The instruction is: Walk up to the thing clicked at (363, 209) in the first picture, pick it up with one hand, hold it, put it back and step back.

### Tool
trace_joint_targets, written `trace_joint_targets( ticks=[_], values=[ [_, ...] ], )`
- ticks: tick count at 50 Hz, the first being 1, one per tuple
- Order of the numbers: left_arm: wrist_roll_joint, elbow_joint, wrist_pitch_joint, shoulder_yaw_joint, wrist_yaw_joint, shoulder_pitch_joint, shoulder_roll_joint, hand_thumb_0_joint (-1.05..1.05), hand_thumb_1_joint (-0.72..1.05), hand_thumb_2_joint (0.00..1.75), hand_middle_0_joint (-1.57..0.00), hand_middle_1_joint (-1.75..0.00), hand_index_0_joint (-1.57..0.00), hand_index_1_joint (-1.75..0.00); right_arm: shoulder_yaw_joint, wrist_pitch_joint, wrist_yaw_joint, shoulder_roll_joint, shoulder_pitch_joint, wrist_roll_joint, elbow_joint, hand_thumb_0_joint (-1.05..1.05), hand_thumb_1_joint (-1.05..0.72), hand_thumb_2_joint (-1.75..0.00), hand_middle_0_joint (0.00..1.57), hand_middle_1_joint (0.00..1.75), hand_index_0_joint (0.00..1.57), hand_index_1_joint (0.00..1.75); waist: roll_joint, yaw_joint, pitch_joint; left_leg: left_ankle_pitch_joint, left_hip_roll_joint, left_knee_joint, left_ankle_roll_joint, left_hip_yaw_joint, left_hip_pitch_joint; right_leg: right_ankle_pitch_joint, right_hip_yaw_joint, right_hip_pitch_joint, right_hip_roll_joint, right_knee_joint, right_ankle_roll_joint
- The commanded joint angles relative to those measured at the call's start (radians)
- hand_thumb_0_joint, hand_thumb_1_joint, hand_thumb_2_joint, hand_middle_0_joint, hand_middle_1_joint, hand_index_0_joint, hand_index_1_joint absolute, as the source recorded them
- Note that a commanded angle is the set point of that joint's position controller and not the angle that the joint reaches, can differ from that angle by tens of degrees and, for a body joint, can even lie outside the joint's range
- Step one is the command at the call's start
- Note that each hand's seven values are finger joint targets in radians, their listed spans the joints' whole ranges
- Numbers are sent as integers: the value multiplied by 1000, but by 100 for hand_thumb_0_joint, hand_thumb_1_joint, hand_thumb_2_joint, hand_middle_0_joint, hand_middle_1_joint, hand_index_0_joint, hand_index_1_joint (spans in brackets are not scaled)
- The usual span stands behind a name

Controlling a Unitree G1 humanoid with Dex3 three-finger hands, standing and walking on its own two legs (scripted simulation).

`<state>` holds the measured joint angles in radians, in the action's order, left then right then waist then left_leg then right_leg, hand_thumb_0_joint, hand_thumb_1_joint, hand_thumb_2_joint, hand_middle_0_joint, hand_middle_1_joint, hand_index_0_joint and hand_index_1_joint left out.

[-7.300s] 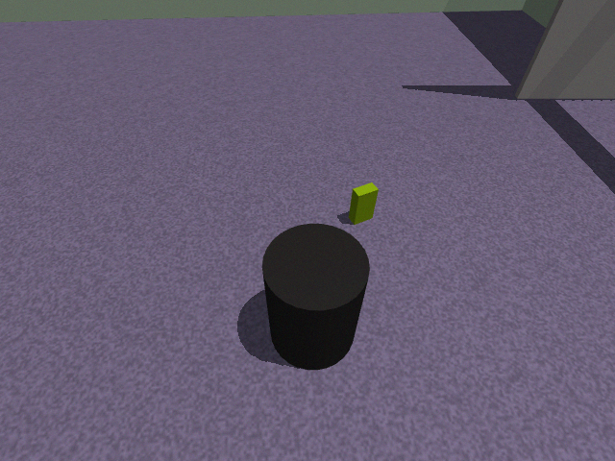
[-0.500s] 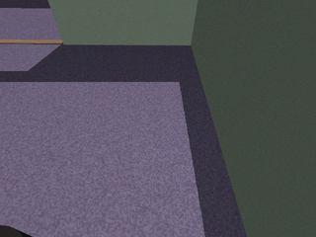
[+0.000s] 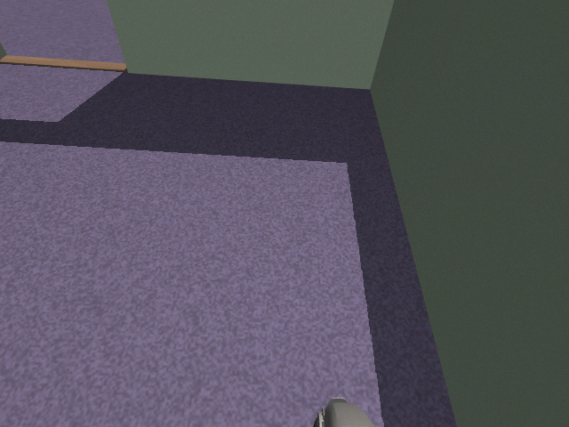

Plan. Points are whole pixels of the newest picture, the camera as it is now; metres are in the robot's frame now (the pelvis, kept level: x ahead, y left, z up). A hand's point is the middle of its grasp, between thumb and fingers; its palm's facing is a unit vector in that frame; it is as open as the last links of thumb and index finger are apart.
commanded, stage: walk up
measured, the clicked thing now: out of the picture +0.24 +1.06 -0.69
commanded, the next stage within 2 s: stand in 1.52 s
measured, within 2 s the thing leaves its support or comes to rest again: neither
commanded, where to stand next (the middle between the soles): +0.29 -0.03 m, yaw -1 degrees
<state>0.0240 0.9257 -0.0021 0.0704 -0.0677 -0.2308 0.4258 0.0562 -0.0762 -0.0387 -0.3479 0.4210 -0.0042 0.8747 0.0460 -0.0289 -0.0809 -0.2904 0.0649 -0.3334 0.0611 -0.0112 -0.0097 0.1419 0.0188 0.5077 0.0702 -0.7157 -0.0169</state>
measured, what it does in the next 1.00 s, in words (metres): walks ahead: right foot, then left foot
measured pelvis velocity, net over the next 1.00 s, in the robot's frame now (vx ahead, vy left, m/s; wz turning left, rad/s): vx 0.24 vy -0.05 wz -0.08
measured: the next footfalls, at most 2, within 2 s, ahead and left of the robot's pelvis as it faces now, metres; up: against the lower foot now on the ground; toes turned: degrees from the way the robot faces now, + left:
right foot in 0.14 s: +0.22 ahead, -0.14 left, +0.00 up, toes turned -3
left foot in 0.56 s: +0.32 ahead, +0.09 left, +0.00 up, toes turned -2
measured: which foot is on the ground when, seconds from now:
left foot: down 0.00-0.16, up 0.18-0.54, down 0.56-1.00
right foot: up 0.00-0.12, down 0.14-0.58, up 0.60-0.82, down 0.84-1.00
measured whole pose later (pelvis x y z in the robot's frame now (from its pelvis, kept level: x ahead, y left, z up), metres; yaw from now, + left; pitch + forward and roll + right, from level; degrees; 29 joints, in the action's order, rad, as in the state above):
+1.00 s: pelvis +0.24 -0.05 -0.02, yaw -4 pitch -2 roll +1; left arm 0.03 0.96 -0.02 0.03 0.01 -0.27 0.38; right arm 0.04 0.02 -0.01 -0.39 0.11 0.01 0.89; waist -0.03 0.04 -0.08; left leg -0.38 -0.05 -0.76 0.02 0.00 0.38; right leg 0.40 0.03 0.27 0.02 -0.71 0.01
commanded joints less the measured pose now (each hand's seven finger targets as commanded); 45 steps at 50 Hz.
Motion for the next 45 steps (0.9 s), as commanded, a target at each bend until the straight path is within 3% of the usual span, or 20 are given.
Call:
trace_joint_targets(
  ticks=[1, 4, 6, 7, 8, 9, 10, 15, 20, 24, 27, 28, 29, 31, 34, 39, 42, 43, 44, 45],
  values=[
    [-9, -151, -42, 28, 0, 164, 110, 0, 90, 90, -20, -30, -20, -30, 84, -14, 30, -283, 42, -2, -90, 0, -90, -90, 20, 30, 20, 30, -147, -46, -35, 517, -258, 36, 42, -103, 29, -44, -65, -10, -26, 130, -22],
    [-10, -142, -48, 39, 6, 116, 114, 0, 90, 90, -20, -30, -20, -30, 81, -5, 37, -284, 26, -7, -118, 0, -90, -90, 20, 30, 20, 30, -136, -21, 4, 576, -268, -63, 49, -103, 55, 10, -78, -149, -59, 161, -41],
    [-7, -100, -59, 60, 19, -62, 138, 0, 90, 90, -20, -30, -20, -30, 70, -3, 39, -266, 3, 0, -142, 0, -90, -90, 20, 30, 20, 30, -67, 75, 117, 618, -217, -324, 35, -52, 100, -37, -81, -407, -75, 246, -67],
    [1, -77, -69, 83, 29, -179, 191, 0, 90, 90, -20, -30, -20, -30, 50, -4, 36, -218, 28, 4, -152, 0, -90, -90, 20, 30, 20, 30, 45, 122, 200, 425, -151, -551, 27, -17, 250, 7, 15, -621, -6, 271, -92],
    [6, -86, -77, 104, 38, -240, 261, 0, 90, 90, -20, -30, -20, -30, 28, -3, 34, -165, 103, 9, -161, 0, -90, -90, 20, 30, 20, 30, 217, 112, 277, -105, -31, -783, 0, -2, 484, 51, 410, -808, 256, 291, -180],
    [-14, -101, -75, 99, 41, -204, 263, 0, 90, 90, -20, -30, -20, -30, 43, 4, 45, -249, 93, 10, -140, 0, -90, -90, 20, 30, 20, 30, 133, 117, 221, -259, -8, -858, -4, -24, 598, 137, 614, -770, 360, 396, -264],
    [-25, -118, -75, 99, 45, -153, 273, 0, 90, 90, -20, -30, -20, -30, 50, 7, 54, -285, 58, 3, -126, 0, -90, -90, 20, 30, 20, 30, 92, 105, 152, -259, -50, -923, -2, -64, 604, 188, 638, -642, 395, 427, -314],
    [-25, -145, -87, 60, 47, -60, 176, 0, 90, 90, -20, -30, -20, -30, 42, 10, 18, -220, 59, -1, -94, 0, -90, -90, 20, 30, 20, 30, 48, 23, -8, -51, -106, -773, -25, -72, 461, -141, 148, -296, 145, 436, -193],
    [-5, -204, -86, 59, 39, -40, 179, 0, 90, 90, -20, -30, -20, -30, 50, 13, 5, -213, -14, -16, -118, 0, -90, -90, 20, 30, 20, 30, 97, 36, -25, 7, -147, -492, -76, 20, 468, -36, 63, -260, 127, 463, -224],
    [-10, -187, -59, 36, 50, -95, 173, 0, 90, 90, -20, -30, -20, -30, 44, 0, 36, -183, -95, -17, -119, 0, -90, -90, 20, 30, 20, 30, 72, 71, 40, 146, -106, -319, -68, 67, 313, -493, 22, -268, 115, 265, -188],
    [-32, -204, -35, 12, 60, -44, 132, 0, 90, 90, -20, -30, -20, -30, 62, -11, 60, -232, -2, -23, -75, 0, -90, -90, 20, 30, 20, 30, -74, -9, 122, 416, -98, -139, -20, 50, 75, -265, -19, -177, 28, 15, -96],
    [-45, -211, -32, -1, 63, -66, 89, 0, 90, 90, -20, -30, -20, -30, 77, -15, 69, -304, 8, -31, -83, 0, -90, -90, 20, 30, 20, 30, -228, -17, 166, 586, -272, -110, 33, -133, 3, -75, -38, -98, -61, -133, -48],
    [-62, -178, -14, -5, 69, -142, 70, 0, 90, 90, -20, -30, -20, -30, 67, -15, 73, -309, -50, -27, -119, 0, -90, -90, 20, 30, 20, 30, -254, 22, 210, 626, -467, -59, 156, -399, 19, 431, 11, -75, -139, -229, -16],
    [-44, -121, 16, 6, 83, -172, 138, 0, 90, 90, -20, -30, -20, -30, 60, -1, 75, -303, -156, -6, -128, 0, -90, -90, 20, 30, 20, 30, -189, 43, 182, 455, -493, -64, 244, -397, 162, 513, 84, -155, -74, -344, -20],
    [-37, -88, 20, 21, 72, -143, 172, 0, 90, 90, -20, -30, -20, -30, 47, 16, 78, -284, -232, -9, -134, 0, -90, -90, 20, 30, 20, 30, -207, 54, 135, 320, -365, -84, 149, -170, 260, 439, 82, -163, -59, -290, -19],
    [-31, -37, 5, 18, 71, -145, 143, 0, 90, 90, -20, -30, -20, -30, 47, 45, 62, -304, -272, -17, -116, 0, -90, -90, 20, 30, 20, 30, -276, 47, 108, 214, -343, -132, 140, -119, 300, 338, -30, -220, -54, -54, 7],
    [-12, 13, -16, 30, 81, -198, 155, 0, 90, 90, -20, -30, -20, -30, 37, 71, 48, -270, -340, -3, -123, 0, -90, -90, 20, 30, 20, 30, -195, 90, 113, 51, -287, -256, 76, -62, 390, 148, -50, -327, -76, 162, -3],
    [0, 0, -27, 35, 85, -157, 184, 0, 90, 90, -20, -30, -20, -30, 25, 78, 43, -222, -324, 5, -118, 0, -90, -90, 20, 30, 20, 30, -71, 75, 92, 16, -237, -349, 28, -30, 429, 182, 99, -297, -2, 263, -29],
    [12, -35, -40, 46, 88, -83, 254, 0, 90, 90, -20, -30, -20, -30, 12, 84, 41, -171, -326, 12, -121, 0, -90, -90, 20, 30, 20, 30, 108, 50, 34, -120, -132, -443, -37, 20, 506, 225, 418, -203, 190, 381, -100],
    [14, -58, -38, 54, 90, 19, 337, 0, 90, 90, -20, -30, -20, -30, 35, 94, 50, -229, -344, 10, -102, 0, -90, -90, 20, 30, 20, 30, 165, 45, 6, -267, -104, -581, -42, -30, 409, 244, 507, -21, 298, 417, -217]
  ],
)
